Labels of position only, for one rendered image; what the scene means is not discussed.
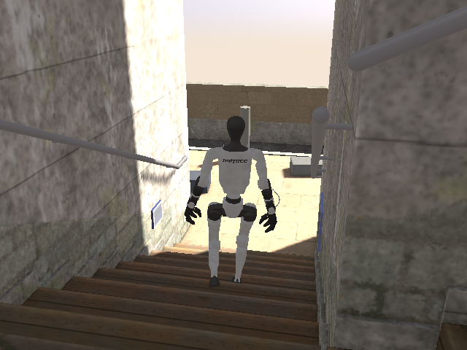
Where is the right robot upper arm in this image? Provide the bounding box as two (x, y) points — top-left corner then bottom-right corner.
(250, 148), (269, 190)

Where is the left robot upper arm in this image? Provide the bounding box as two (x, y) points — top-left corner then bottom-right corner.
(197, 147), (220, 187)

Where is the robot head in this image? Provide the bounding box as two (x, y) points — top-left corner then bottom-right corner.
(223, 116), (248, 152)

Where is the robot left forearm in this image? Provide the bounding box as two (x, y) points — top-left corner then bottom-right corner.
(187, 176), (204, 209)

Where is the right robot hand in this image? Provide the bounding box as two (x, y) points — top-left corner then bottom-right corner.
(259, 212), (277, 233)

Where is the left robot hand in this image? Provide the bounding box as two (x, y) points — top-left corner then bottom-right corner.
(184, 206), (201, 225)

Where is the left robot shin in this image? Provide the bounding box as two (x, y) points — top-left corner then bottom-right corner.
(209, 241), (219, 278)

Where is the robot right forearm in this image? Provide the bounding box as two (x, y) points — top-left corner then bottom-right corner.
(261, 179), (276, 214)

